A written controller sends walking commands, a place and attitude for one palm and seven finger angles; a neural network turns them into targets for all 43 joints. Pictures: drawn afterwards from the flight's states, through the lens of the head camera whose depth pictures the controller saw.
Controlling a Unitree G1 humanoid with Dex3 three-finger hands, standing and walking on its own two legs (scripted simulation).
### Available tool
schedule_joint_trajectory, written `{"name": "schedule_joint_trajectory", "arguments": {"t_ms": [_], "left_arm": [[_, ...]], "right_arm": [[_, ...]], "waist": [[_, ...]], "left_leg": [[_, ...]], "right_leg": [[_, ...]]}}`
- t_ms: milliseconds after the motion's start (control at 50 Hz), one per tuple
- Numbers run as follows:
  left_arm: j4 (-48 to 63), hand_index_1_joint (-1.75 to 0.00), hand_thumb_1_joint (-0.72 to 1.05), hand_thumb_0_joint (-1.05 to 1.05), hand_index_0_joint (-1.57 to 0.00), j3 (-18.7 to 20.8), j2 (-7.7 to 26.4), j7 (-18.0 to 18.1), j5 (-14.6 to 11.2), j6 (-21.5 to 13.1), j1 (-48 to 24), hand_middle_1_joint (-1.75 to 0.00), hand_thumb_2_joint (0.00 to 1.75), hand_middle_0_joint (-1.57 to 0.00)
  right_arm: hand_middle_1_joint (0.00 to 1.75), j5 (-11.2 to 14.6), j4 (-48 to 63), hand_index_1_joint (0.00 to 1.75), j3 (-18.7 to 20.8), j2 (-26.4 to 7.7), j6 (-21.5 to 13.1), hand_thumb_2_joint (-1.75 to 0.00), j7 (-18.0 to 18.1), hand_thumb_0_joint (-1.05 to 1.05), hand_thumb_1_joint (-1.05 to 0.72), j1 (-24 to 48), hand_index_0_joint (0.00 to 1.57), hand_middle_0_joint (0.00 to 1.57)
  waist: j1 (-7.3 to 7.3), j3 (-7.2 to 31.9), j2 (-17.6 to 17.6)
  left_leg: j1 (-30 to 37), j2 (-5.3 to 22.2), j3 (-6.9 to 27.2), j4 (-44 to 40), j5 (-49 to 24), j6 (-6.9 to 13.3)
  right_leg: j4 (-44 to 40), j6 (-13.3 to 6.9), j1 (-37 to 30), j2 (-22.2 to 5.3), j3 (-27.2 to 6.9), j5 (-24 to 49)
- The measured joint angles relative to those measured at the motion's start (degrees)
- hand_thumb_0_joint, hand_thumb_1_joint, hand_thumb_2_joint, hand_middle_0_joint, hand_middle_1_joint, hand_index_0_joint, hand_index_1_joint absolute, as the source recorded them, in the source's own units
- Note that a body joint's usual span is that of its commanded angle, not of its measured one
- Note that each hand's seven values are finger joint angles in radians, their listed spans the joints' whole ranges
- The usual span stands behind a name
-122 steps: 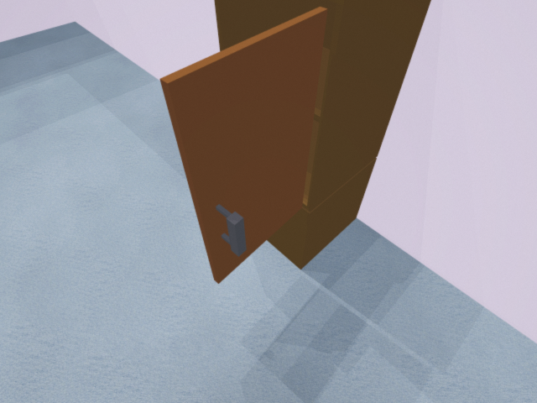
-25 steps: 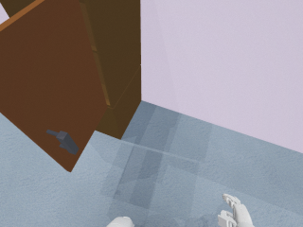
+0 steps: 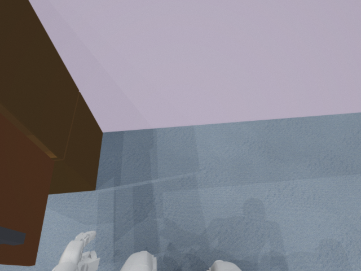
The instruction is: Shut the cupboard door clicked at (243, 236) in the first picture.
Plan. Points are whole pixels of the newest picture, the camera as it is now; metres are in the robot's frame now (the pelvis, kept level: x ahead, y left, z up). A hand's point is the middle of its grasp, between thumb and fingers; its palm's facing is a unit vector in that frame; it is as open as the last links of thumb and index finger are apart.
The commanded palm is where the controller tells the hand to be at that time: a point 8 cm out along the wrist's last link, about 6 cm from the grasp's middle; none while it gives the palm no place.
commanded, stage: walk to a spot facing it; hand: left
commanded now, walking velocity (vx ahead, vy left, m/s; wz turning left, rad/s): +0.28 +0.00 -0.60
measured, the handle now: out of the picture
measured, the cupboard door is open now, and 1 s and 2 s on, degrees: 93 93 93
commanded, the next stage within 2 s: turn to face it in 1.42 s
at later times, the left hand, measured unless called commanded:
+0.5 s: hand (148, 207) +0.28 +0.10 -0.15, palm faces -0.39 -0.91 -0.15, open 7.4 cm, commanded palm none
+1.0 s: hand (174, 190) +0.33 +0.03 -0.16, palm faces -0.37 -0.91 -0.20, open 7.3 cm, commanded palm none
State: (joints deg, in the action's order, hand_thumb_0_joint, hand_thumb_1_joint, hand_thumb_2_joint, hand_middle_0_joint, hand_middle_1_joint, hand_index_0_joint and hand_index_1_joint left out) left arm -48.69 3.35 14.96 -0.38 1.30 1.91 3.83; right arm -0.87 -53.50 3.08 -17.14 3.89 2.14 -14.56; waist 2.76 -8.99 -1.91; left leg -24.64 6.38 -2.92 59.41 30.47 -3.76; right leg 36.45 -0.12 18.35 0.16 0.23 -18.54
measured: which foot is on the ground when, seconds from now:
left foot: up 0.00-0.16, down 0.18-0.58, up 0.60-1.00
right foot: down 0.00-0.18, up 0.20-0.56, down 0.58-1.00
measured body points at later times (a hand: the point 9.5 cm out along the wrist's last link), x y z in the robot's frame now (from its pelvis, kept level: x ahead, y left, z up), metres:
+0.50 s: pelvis +0.10 -0.03 +0.02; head +0.16 -0.04 +0.46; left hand +0.30 +0.15 -0.13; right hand -0.05 -0.21 -0.12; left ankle +0.04 +0.12 -0.72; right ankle +0.13 -0.17 -0.68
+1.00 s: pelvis +0.27 -0.15 +0.02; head +0.30 -0.16 +0.46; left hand +0.35 +0.08 -0.14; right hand +0.30 -0.42 -0.11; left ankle +0.42 -0.07 -0.69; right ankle +0.16 -0.17 -0.72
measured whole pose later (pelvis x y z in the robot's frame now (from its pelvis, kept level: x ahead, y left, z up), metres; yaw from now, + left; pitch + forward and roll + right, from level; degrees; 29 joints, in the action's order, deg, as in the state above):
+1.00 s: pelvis +0.27 -0.15 +0.02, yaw -28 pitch +0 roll +0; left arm -61.3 3.0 10.6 -0.5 1.3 -3.6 19.5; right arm -1.6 -53.2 2.7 -10.7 -0.8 -1.2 -3.6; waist -2.9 -3.6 0.4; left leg -28.7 5.3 -3.9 40.9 13.0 -2.3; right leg 20.1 -4.9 2.0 4.1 3.1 -18.5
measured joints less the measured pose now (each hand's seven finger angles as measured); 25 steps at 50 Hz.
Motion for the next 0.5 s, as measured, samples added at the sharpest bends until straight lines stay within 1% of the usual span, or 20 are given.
{"name": "schedule_joint_trajectory", "arguments": {"t_ms": [40, 80, 120, 160, 180, 200, 220, 240, 280, 320, 360, 400, 460, 500], "left_arm": [[-0.34, -0.30, 0.91, 0.00, -0.20, -0.26, -0.73, 0.26, 0.11, 0.45, 0.64, -0.30, 0.90, -0.20], [-0.81, -0.30, 0.91, 0.00, -0.20, -0.58, -1.39, -0.04, 0.32, 0.63, 1.56, -0.30, 0.90, -0.20], [-1.31, -0.30, 0.90, 0.00, -0.20, -0.76, -1.95, -0.56, 0.49, 0.68, 2.65, -0.30, 0.90, -0.20], [-1.70, -0.30, 0.90, 0.00, -0.21, -0.73, -2.41, -1.03, 0.40, 0.82, 4.03, -0.30, 0.90, -0.20], [-1.82, -0.30, 0.90, 0.00, -0.21, -0.66, -2.69, -1.24, 0.28, 1.00, 4.79, -0.30, 0.90, -0.20], [-2.14, -0.30, 0.90, 0.00, -0.21, -0.45, -2.83, -1.42, 0.14, 1.33, 5.24, -0.30, 0.90, -0.20], [-2.58, -0.30, 0.90, 0.00, -0.21, -0.17, -2.87, -1.72, 0.27, 1.62, 5.52, -0.30, 0.90, -0.20], [-3.04, -0.30, 0.90, 0.00, -0.21, 0.15, -2.78, -2.12, 0.54, 1.72, 5.63, -0.30, 0.90, -0.20], [-3.59, -0.30, 0.91, 0.01, -0.20, 0.76, -2.56, -2.90, 0.94, 1.49, 5.42, -0.30, 0.90, -0.20], [-3.62, -0.30, 0.91, 0.01, -0.20, 1.04, -2.61, -3.40, 1.00, 1.15, 5.01, -0.30, 0.90, -0.20], [-3.58, -0.30, 0.91, 0.01, -0.20, 1.05, -2.79, -3.56, 0.88, 0.86, 4.49, -0.30, 0.90, -0.20], [-3.67, -0.30, 0.91, 0.01, -0.20, 0.98, -2.93, -3.59, 0.79, 0.72, 3.70, -0.30, 0.90, -0.20], [-3.93, -0.30, 0.91, 0.01, -0.20, 0.85, -3.06, -3.64, 0.70, 0.90, 1.81, -0.30, 0.90, -0.19], [-3.99, -0.30, 0.91, 0.01, -0.20, 0.70, -3.14, -3.69, 0.70, 0.86, 0.37, -0.30, 0.90, -0.19]], "right_arm": [[0.30, -0.10, 0.45, 0.30, -0.13, 0.65, -0.08, -0.90, -0.33, 0.01, -0.91, 0.62, 0.20, 0.20], [0.30, -0.22, 1.16, 0.30, -0.30, 1.55, -0.49, -0.90, -0.94, 0.01, -0.91, 0.81, 0.20, 0.20], [0.30, -0.35, 1.88, 0.30, -0.56, 2.52, -1.26, -0.90, -1.54, 0.01, -0.91, 0.59, 0.20, 0.20], [0.30, -0.49, 2.60, 0.30, -1.02, 3.24, -2.57, -0.90, -1.81, 0.01, -0.91, -0.17, 0.20, 0.20], [0.30, -0.69, 3.04, 0.30, -1.23, 3.37, -3.48, -0.90, -1.78, 0.01, -0.90, -0.86, 0.20, 0.20], [0.30, -1.07, 3.13, 0.30, -1.47, 3.73, -4.35, -0.90, -1.55, 0.01, -0.90, -1.34, 0.20, 0.20], [0.30, -1.37, 3.02, 0.30, -1.75, 4.20, -5.04, -0.90, -1.41, 0.01, -0.90, -1.88, 0.20, 0.20], [0.30, -1.56, 2.81, 0.30, -2.01, 4.77, -5.52, -0.90, -1.36, 0.01, -0.90, -2.63, 0.20, 0.20], [0.30, -1.62, 2.03, 0.30, -2.52, 5.91, -6.02, -0.90, -1.25, 0.00, -0.90, -4.47, 0.20, 0.20], [0.30, -1.51, 0.79, 0.30, -2.90, 6.77, -6.46, -0.90, -0.98, 0.00, -0.90, -6.21, 0.20, 0.20], [0.30, -1.44, -0.54, 0.30, -3.10, 7.39, -6.93, -0.90, -0.81, 0.00, -0.90, -7.79, 0.20, 0.20], [0.30, -1.48, -1.70, 0.30, -3.10, 7.89, -7.17, -0.90, -0.78, 0.00, -0.90, -9.20, 0.20, 0.20], [0.30, -1.67, -3.20, 0.30, -2.94, 8.34, -7.01, -0.90, -0.89, 0.00, -0.90, -11.03, 0.20, 0.20], [0.30, -1.78, -4.13, 0.30, -2.73, 8.36, -6.68, -0.90, -1.01, 0.00, -0.90, -12.08, 0.20, 0.20]], "waist": [[0.05, 0.54, 0.93], [-0.12, 1.52, 1.88], [-0.42, 2.72, 2.70], [-0.63, 4.16, 3.15], [-0.65, 5.11, 2.83], [-0.67, 5.56, 2.82], [-0.69, 5.75, 2.90], [-0.66, 5.88, 3.15], [-0.84, 5.99, 3.69], [-1.36, 5.84, 3.65], [-1.65, 5.54, 3.20], [-1.48, 5.01, 2.81], [-0.51, 3.97, 2.54], [0.34, 3.26, 2.31]], "left_leg": [[-0.91, -0.79, -0.18, 0.08, -1.74, -0.39], [-0.30, -1.58, -0.81, -3.83, -2.77, -0.43], [1.66, -2.46, -1.63, -10.16, -3.73, -0.18], [5.37, -3.25, -2.79, -19.20, -5.82, 0.26], [6.55, -3.10, -2.97, -22.87, -7.42, 1.79], [6.44, -2.68, -3.62, -22.61, -9.63, 3.38], [6.82, -2.15, -4.53, -22.23, -10.15, 4.37], [7.80, -1.78, -5.43, -22.93, -10.24, 4.79], [10.55, -1.38, -6.99, -26.55, -10.89, 4.56], [13.47, -0.89, -8.56, -30.86, -12.19, 3.84], [16.01, -0.20, -10.14, -34.14, -12.93, 3.41], [18.21, 0.51, -11.76, -36.17, -12.92, 2.79], [20.85, 1.43, -14.05, -37.24, -11.76, 1.48], [22.32, 2.12, -15.49, -36.74, -10.28, 0.38]], "right_leg": [[-1.40, -0.05, -0.90, 0.38, -1.40, 0.91], [-2.60, -0.24, -1.63, 0.66, -2.74, 1.39], [-3.05, -0.42, -2.02, 0.94, -3.95, 1.23], [-1.83, -0.45, -1.56, 1.41, -5.01, -0.10], [0.69, -0.74, -0.33, 1.97, -5.20, -3.68], [5.17, -0.70, 1.44, 2.11, -4.62, -7.91], [11.01, -0.65, 3.62, 2.00, -3.65, -9.72], [17.01, -0.56, 5.93, 1.55, -2.59, -9.22], [26.01, -0.06, 10.07, -0.18, -0.38, -4.87], [29.61, 0.58, 13.07, -1.92, 1.31, -0.48], [29.14, 0.95, 14.98, -3.16, 2.61, 1.84], [25.78, 0.98, 15.85, -4.00, 3.76, 3.08], [17.33, 0.65, 15.32, -4.68, 5.49, 3.73], [11.27, 0.03, 13.87, -4.46, 6.58, 3.25]]}}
